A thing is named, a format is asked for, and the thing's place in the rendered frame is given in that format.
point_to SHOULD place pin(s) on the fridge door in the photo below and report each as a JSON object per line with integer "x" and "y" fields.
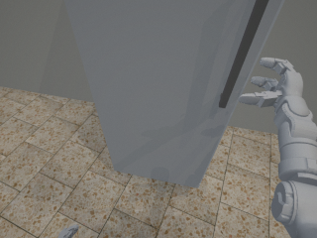
{"x": 156, "y": 70}

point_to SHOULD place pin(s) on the left robot hand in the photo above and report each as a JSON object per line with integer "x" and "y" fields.
{"x": 68, "y": 232}

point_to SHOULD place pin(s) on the handle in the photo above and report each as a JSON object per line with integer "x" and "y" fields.
{"x": 247, "y": 39}

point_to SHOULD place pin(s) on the robot right forearm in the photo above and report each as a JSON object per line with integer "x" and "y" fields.
{"x": 297, "y": 140}

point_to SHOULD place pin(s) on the right robot hand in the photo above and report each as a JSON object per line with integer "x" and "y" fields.
{"x": 291, "y": 83}

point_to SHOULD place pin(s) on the robot right upper arm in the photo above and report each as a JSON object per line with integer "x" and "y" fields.
{"x": 294, "y": 204}

